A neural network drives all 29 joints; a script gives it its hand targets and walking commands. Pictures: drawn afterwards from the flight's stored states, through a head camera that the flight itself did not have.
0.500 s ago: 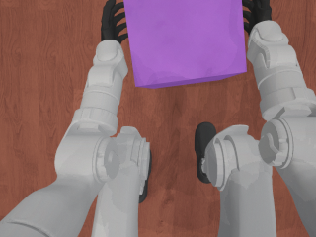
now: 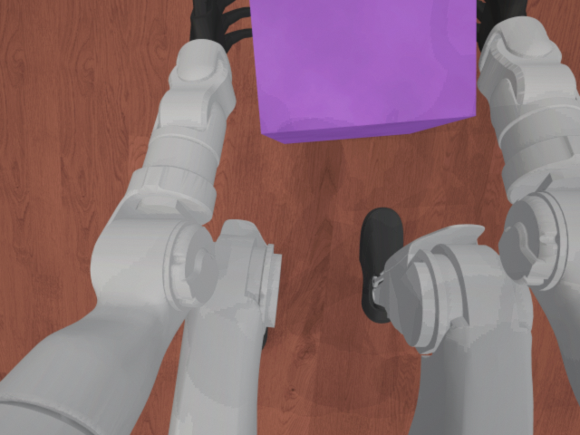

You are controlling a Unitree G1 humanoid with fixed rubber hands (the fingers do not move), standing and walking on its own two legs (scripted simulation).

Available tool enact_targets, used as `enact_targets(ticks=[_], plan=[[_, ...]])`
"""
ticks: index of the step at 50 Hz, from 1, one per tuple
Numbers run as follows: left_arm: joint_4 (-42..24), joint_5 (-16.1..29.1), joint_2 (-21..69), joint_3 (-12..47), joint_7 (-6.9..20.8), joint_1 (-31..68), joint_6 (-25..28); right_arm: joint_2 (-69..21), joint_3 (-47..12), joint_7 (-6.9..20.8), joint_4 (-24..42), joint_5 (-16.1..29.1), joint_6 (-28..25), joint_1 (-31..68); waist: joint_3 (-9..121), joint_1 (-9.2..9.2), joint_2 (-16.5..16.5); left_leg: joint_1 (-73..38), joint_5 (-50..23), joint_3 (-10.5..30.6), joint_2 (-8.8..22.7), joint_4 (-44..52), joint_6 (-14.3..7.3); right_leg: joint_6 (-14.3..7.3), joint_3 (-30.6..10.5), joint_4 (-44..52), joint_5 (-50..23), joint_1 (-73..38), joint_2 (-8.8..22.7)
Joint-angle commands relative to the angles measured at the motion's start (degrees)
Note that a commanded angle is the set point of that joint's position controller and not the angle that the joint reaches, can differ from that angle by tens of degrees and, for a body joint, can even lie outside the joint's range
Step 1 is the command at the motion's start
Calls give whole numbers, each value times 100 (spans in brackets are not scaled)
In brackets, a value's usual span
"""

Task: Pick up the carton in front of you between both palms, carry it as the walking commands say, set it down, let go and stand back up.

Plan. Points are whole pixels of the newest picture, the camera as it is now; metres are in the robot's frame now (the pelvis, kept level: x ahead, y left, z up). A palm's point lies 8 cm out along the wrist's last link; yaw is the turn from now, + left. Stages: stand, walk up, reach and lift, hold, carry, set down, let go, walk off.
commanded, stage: set down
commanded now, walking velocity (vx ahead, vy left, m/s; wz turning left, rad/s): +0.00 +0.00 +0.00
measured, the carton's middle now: (349, 55) +0.52 -0.06 -0.23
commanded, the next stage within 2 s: let go in 1.66 s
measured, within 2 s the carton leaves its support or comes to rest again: neither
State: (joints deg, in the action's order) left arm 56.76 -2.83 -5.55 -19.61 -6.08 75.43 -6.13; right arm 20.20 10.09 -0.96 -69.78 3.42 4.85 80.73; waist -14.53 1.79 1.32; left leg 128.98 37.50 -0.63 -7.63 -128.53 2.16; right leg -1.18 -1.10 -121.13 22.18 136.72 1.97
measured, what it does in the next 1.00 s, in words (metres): rises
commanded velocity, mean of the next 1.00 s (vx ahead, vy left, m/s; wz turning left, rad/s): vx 0.00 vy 0.00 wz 0.00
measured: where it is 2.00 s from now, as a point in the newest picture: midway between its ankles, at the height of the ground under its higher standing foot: (314, 302)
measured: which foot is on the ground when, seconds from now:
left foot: down 0.00-1.00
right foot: down 0.00-1.00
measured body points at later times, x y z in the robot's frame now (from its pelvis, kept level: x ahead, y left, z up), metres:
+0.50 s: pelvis +0.00 +0.00 +0.00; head +0.36 -0.02 +0.26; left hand +0.52 +0.14 -0.19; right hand +0.51 -0.25 -0.19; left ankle +0.09 +0.11 -0.33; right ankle +0.15 -0.12 -0.33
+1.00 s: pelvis +0.01 +0.00 +0.08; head +0.34 -0.04 +0.39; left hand +0.54 +0.13 -0.05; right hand +0.52 -0.25 -0.05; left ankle +0.09 +0.11 -0.33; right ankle +0.15 -0.12 -0.33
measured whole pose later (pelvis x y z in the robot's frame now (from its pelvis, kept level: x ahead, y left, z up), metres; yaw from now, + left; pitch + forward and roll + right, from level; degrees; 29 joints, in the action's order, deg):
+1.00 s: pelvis +0.01 +0.00 +0.08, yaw -1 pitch +42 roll +3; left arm 48.6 6.1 -10.7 -11.5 -8.4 63.4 -6.5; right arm 21.3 12.3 -1.0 -54.5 6.1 4.8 65.2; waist -3.1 0.9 1.5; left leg 118.9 37.9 -1.1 -6.0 -114.0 0.9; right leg 0.1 -2.3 -108.1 23.8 126.8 0.4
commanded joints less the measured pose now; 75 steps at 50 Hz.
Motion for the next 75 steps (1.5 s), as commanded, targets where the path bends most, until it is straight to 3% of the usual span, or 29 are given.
enact_targets(ticks=[1,8,14,16,19,20,25,30,34,38,40,44,48,54,62,75], plan=[[-44,-20,3706,1456,1148,2466,22,-4466,-949,1003,559,138,-37,2313,4800,-148,162,-870,-673,-114,-128,1470,-248,-39,-57,394,-379,-3780,-602],[271,-279,3333,1094,1186,2144,-43,-3978,-767,1014,339,39,-33,2235,4329,-240,184,-821,-562,-87,-97,1435,-254,-59,-118,385,-129,-3545,-610],[306,-332,2803,912,1055,1981,-1,-3267,-524,918,136,-15,-107,2137,4369,-198,185,-1069,-539,-91,-36,1430,-159,14,-42,338,-85,-3524,-536],[319,-298,1812,711,811,1704,99,-2220,-272,692,58,-28,-221,1863,4493,-172,192,-1224,-548,-108,37,1443,-82,76,20,326,-149,-3645,-456],[249,45,-1204,438,11,1035,370,838,178,-87,-131,154,-563,859,4776,-72,68,-1535,-588,-151,183,1530,23,205,100,384,-244,-3997,-270],[189,291,-1439,584,-121,1066,439,1006,103,-236,-147,350,-637,796,4903,-48,63,-1588,-673,-140,216,1531,25,205,62,398,-337,-4113,-236],[-245,1208,-1258,1407,-85,1430,617,1005,-421,-230,176,1062,-818,1081,5526,96,170,-1625,-1272,-76,347,1470,65,98,-8,279,-1141,-4410,-74],[-775,1568,-1385,1634,-87,1301,592,1148,-515,-141,788,1303,-816,965,6486,100,68,-2093,-1700,-101,364,1444,123,84,11,255,-1661,-5069,-52],[-1119,1477,-1551,1425,-240,777,471,1368,-355,-155,1300,1160,-685,531,7478,47,-83,-2515,-1796,-243,298,1578,157,107,103,366,-1807,-5832,-127],[-1773,1355,-1429,1248,-360,373,252,1402,-33,-171,2227,786,-417,179,8343,126,-339,-2823,-1674,-355,176,1933,109,144,257,672,-1754,-6519,-262],[-1909,1251,-1334,1147,-383,226,119,1299,99,-153,2470,602,-242,14,8133,139,-437,-2720,-1467,-369,138,2183,60,151,301,906,-1536,-6482,-297],[-1513,1007,-1132,870,-318,-72,-7,924,249,-69,2246,380,-71,-244,6727,41,-420,-2212,-933,-326,148,2613,5,132,288,1390,-863,-5565,-276],[-1301,855,-975,713,-221,-183,57,675,292,13,2040,237,-104,-342,6385,-54,-386,-2119,-924,-297,187,2946,35,125,262,1771,-783,-5339,-289],[-1492,765,-1011,627,-159,-310,112,638,400,2,2157,64,-87,-545,7002,-46,-393,-2385,-1077,-389,176,3428,76,147,237,2327,-1029,-6082,-371],[-2159,810,-1141,627,-64,-628,-23,645,392,13,2964,18,134,-797,7993,-72,-470,-3001,-1469,-504,133,4117,86,159,205,3055,-1571,-7473,-463],[-2017,623,-1039,354,277,-1336,29,288,444,172,2939,-225,194,-1369,7373,-218,-551,-3702,-1786,-361,262,5566,82,149,1,4496,-1881,-8428,-431]])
